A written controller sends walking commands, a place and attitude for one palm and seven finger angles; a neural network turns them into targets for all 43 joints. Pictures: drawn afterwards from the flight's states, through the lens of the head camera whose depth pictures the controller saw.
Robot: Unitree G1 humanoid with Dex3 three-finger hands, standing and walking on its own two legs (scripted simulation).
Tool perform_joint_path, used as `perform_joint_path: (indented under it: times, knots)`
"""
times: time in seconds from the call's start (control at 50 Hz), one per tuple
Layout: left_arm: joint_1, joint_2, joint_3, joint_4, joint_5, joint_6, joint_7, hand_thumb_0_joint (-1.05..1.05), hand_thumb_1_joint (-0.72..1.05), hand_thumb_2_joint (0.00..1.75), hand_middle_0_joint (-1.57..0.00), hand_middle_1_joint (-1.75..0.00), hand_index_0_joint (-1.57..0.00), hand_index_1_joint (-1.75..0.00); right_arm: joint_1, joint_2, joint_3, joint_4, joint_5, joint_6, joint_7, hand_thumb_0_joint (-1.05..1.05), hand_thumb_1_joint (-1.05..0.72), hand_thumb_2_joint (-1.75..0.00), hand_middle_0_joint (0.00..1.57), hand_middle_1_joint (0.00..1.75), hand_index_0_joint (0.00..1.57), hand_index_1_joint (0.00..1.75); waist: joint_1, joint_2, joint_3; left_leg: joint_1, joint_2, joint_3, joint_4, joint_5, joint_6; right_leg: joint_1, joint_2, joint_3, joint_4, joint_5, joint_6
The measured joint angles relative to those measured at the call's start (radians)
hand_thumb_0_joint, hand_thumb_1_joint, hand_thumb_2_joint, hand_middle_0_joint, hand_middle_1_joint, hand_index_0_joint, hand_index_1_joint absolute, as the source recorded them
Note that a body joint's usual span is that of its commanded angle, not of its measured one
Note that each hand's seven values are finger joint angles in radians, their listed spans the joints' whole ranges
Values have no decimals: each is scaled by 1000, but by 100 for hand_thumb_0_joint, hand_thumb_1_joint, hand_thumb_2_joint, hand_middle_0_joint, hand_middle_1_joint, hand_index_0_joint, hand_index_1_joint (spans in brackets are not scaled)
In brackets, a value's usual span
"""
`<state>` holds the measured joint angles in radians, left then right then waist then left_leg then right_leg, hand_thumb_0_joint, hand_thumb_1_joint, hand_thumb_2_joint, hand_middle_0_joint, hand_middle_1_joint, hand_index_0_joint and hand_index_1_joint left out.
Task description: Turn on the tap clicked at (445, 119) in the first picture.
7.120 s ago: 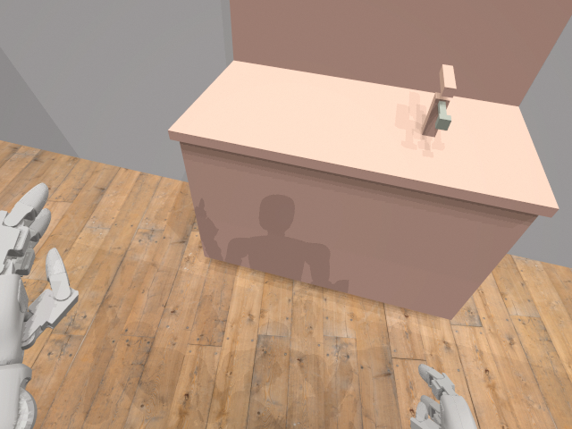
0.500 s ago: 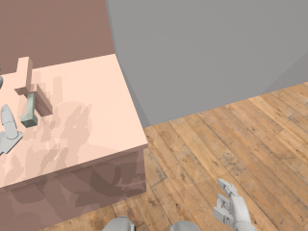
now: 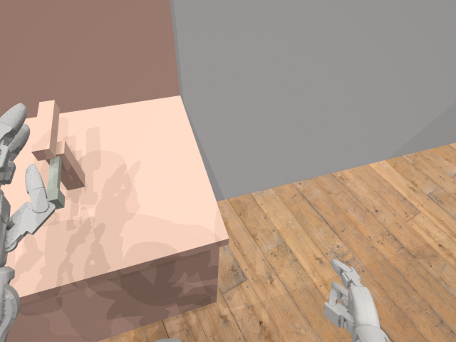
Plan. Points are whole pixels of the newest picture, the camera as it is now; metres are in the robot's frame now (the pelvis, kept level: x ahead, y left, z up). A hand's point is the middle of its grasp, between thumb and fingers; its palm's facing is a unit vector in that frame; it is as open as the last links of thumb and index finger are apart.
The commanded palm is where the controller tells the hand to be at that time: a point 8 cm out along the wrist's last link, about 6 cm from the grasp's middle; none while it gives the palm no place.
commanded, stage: come to a stop and stand still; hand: left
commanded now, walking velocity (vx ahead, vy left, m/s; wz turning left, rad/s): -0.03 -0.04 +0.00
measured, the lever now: (52, 199) +0.32 +0.32 +0.05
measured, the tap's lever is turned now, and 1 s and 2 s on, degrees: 0 0 0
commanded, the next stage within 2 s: none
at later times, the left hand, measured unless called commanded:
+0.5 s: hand (2, 248) +0.19 +0.28 +0.16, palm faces +0.21 -0.91 -0.34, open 7.4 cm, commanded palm +0.13 +0.34 +0.19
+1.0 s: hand out of the picture +0.13 +0.40 +0.18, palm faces +0.46 -0.80 -0.39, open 7.4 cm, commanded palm +0.07 +0.41 +0.19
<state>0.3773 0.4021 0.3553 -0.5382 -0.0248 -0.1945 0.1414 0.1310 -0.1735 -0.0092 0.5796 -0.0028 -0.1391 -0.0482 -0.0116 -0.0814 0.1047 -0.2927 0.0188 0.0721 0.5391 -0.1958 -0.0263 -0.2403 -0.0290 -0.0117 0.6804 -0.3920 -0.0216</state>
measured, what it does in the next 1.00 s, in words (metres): shifts its weight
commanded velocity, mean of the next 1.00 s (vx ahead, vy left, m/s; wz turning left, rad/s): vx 0.00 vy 0.00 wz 0.00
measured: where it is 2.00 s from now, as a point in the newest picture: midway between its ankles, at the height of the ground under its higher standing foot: outside the picture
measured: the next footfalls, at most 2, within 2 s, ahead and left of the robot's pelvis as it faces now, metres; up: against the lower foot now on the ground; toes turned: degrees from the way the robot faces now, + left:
right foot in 1.40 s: -0.07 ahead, +0.08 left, +0.00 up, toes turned +4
left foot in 1.58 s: -0.17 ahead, +0.35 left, +0.00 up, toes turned -3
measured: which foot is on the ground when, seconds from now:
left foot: down 0.00-1.00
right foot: down 0.00-1.00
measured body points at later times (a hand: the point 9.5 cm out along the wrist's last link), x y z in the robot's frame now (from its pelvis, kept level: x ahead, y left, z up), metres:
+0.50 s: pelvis -0.03 +0.06 +0.01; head -0.02 +0.11 +0.46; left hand +0.17 +0.32 +0.18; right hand +0.13 -0.19 -0.04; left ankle +0.05 +0.15 -0.73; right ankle -0.02 -0.09 -0.72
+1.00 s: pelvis -0.07 +0.12 +0.01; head -0.06 +0.16 +0.46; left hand +0.10 +0.44 +0.20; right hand +0.12 -0.07 -0.06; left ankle +0.05 +0.15 -0.72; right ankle -0.06 -0.06 -0.72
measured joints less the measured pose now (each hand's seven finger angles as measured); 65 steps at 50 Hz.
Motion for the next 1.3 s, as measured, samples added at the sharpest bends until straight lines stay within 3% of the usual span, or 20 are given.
perform_joint_path:
  times: [0.06,0.14,0.16,0.2,0.24,0.3,0.38,0.42,0.48,0.58,0.64,0.7,0.78,0.86,0.94,1.06,1.12,1.2,1.26,1.3]
  knots:
    - [51,22,37,-25,-11,-10,-7,2,89,90,-22,-30,-21,-30,13,5,21,-18,6,5,10,1,-91,-90,20,30,20,30,-10,69,-27,-14,46,-41,-4,3,-8,45,51,-38,-118,56,-18]
    - [138,4,58,-21,-35,-9,-7,1,89,90,-22,-30,-21,-30,46,-7,31,-4,11,28,14,1,-90,-90,20,30,20,30,17,110,-80,-24,55,-66,-1,-10,8,60,76,-31,-190,95,-21]
    - [88,24,61,17,-7,-3,-35,1,89,90,-22,-30,-21,-30,67,-13,18,1,2,18,8,1,-90,-90,21,30,20,30,46,116,-78,-24,58,-63,0,-2,9,68,79,-32,-203,101,-17]
    - [-62,71,83,155,2,-34,-67,1,88,90,-22,-30,-21,-31,84,-22,10,36,8,6,5,1,-90,-90,21,30,20,30,92,98,-67,-17,41,-67,-22,21,21,64,65,-30,-203,108,-12]
    - [-160,60,105,267,-11,-26,-60,1,88,90,-22,-30,-21,-31,75,-40,12,52,16,13,11,1,-90,-90,21,30,20,30,111,92,-50,5,35,-49,-58,30,14,56,55,-15,-191,113,-2]
    - [-185,-12,82,306,-25,23,-45,1,89,90,-21,-30,-20,-30,55,-65,-1,36,29,21,32,1,-90,-90,21,30,20,30,96,99,-22,8,28,-26,-52,37,19,49,45,7,-176,121,22]
    - [-68,-113,-56,178,-10,44,-61,2,90,90,-20,-30,-20,-30,40,-63,-11,3,25,23,46,2,-90,-90,21,30,20,30,45,83,-4,-2,25,-12,-30,37,43,52,40,21,-189,144,40]
    - [7,-107,-100,97,-4,32,-75,2,90,90,-21,-30,-20,-30,41,-48,-4,-11,17,24,40,2,-90,-90,21,30,20,30,16,53,-5,-8,20,-8,-23,37,52,51,35,25,-195,152,44]
    - [74,-38,-80,19,-4,-5,-81,2,89,90,-22,-30,-21,-30,63,-25,1,-35,10,29,24,1,-90,-90,20,30,20,30,-3,15,-13,-19,13,-7,-18,38,65,46,30,27,-199,148,42]
    - [2,73,70,36,-1,-45,-59,2,88,90,-22,-30,-22,-31,110,-14,-1,-46,11,23,19,1,-90,-90,20,30,20,30,18,25,-15,-55,0,-24,-25,60,92,32,38,4,-143,48,4]
    - [-38,58,127,67,-9,-51,-47,2,89,90,-22,-30,-21,-31,117,-16,7,-26,13,16,36,1,-90,-90,20,30,20,30,40,41,-29,-80,-18,-15,-15,62,104,64,38,9,-201,71,6]
    - [-37,-9,91,73,-6,-36,-45,1,89,90,-21,-30,-21,-30,114,-18,13,4,13,11,48,1,-90,-90,20,30,20,30,48,80,-29,-71,-27,-19,-28,69,111,86,37,14,-240,114,15]
    - [-8,-75,-5,74,13,-9,-52,1,90,90,-21,-30,-20,-30,108,1,28,24,9,9,52,2,-90,-90,21,30,20,30,54,90,-40,-45,-50,-8,-85,96,111,88,31,48,-233,53,-7]
    - [2,-58,-28,85,19,9,-60,2,89,90,-21,-30,-20,-30,83,26,40,18,1,15,47,2,-90,-90,21,30,20,30,43,83,-31,-29,-64,-2,-126,124,101,92,30,64,-238,61,-15]
    - [-9,-16,10,78,14,14,-64,2,89,90,-22,-30,-21,-30,64,31,40,11,1,20,47,1,-90,-90,21,30,20,30,38,82,-22,-36,-60,4,-124,103,92,101,28,51,-259,81,-16]
    - [-24,-13,39,41,6,11,-62,2,89,90,-21,-30,-21,-30,57,-1,16,6,7,19,53,1,-90,-90,21,30,20,30,51,89,-15,-51,-49,29,-124,81,61,94,25,40,-254,59,-28]
    - [-21,-23,31,36,5,9,-66,1,89,90,-21,-30,-21,-30,57,-21,4,9,15,28,56,1,-90,-90,21,30,20,30,53,87,-18,-91,-44,51,-38,-27,52,83,15,36,-237,114,-21]
    - [-12,-46,16,3,-2,20,-72,1,89,90,-21,-30,-21,-30,48,-55,-5,15,19,42,49,1,-90,-90,21,30,20,30,57,100,-24,-179,-36,27,165,-159,41,23,28,34,-101,104,14]
    - [-49,-52,11,3,-5,30,-70,1,89,90,-21,-30,-21,-30,31,-51,-10,26,20,47,38,1,-90,-90,21,30,20,30,62,81,-7,-187,-42,39,195,-38,115,-52,43,60,105,-42,-4]
    - [-114,-49,10,36,-9,51,-74,1,89,90,-21,-30,-21,-30,25,-30,-24,30,14,41,39,1,-91,-90,20,30,20,30,59,70,23,-165,-49,50,148,78,96,-108,76,68,302,-95,-5]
